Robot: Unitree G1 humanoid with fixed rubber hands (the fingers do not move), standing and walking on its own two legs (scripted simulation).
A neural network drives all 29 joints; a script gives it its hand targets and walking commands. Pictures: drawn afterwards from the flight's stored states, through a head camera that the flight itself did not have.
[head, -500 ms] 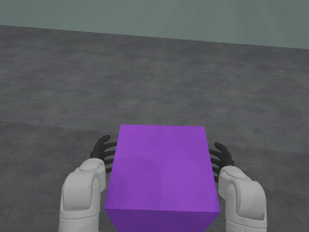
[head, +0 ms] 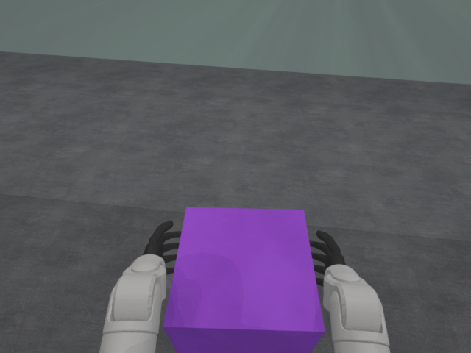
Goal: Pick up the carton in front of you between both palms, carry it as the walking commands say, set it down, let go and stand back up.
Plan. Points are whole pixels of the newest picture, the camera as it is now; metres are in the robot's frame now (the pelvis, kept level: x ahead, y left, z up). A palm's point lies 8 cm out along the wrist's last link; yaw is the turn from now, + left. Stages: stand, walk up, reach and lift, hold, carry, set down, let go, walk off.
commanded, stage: carry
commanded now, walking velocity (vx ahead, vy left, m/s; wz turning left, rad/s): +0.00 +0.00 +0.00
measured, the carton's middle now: (242, 293) +0.26 +0.00 -0.03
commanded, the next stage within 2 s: hold in 0.96 s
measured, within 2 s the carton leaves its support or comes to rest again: neither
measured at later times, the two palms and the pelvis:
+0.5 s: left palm (152, 265) +0.27 +0.16 +0.04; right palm (326, 275) +0.27 -0.14 +0.03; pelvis -0.02 +0.01 +0.00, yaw +0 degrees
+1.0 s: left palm (145, 268) +0.26 +0.17 +0.04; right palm (321, 278) +0.26 -0.13 +0.03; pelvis -0.02 +0.02 +0.00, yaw +2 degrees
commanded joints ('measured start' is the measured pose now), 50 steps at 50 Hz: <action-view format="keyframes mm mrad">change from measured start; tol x2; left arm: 1 -436 -846 -532 8 -258 -93 -217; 7 -501 -873 -433 165 -186 -231 -229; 11 -537 -922 -427 219 -177 -292 -242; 14 -534 -945 -450 214 -187 -300 -246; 18 -495 -948 -505 153 -219 -263 -242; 22 -459 -920 -499 135 -214 -231 -236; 29 -495 -921 -515 113 -229 -235 -237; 48 -489 -926 -504 131 -223 -231 -237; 49 -423 -954 -484 207 -206 -257 -243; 50 -402 -925 -466 203 -161 -292 -230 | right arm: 1 -499 824 543 -56 283 -119 236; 7 -568 854 454 89 217 -259 244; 12 -615 917 460 140 214 -327 256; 18 -575 936 532 75 259 -289 256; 22 -534 905 520 66 254 -256 252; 30 -564 906 526 48 259 -260 250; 48 -560 907 515 63 257 -258 254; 49 -462 907 494 32 248 -268 260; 50 -508 868 510 -18 245 -288 264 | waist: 1 0 -2 -150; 18 -1 -8 -242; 29 0 4 -199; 48 -1 7 -198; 49 0 179 -41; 50 18 138 -80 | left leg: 1 -103 111 -98 -142 125 4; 8 -97 105 -101 -134 126 10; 21 -58 105 -90 -69 277 14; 29 -79 111 -97 -94 230 17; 48 -76 112 -95 -89 272 20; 49 -209 -41 -338 -231 537 33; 50 -178 -48 -350 -197 641 34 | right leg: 1 174 -73 93 -48 121 -6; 9 185 -72 93 -48 136 -9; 20 200 -76 79 -17 241 -16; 29 178 -70 75 -24 178 -4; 48 172 -67 62 -18 183 3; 49 525 248 177 -2 253 -10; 50 511 219 224 -32 296 -5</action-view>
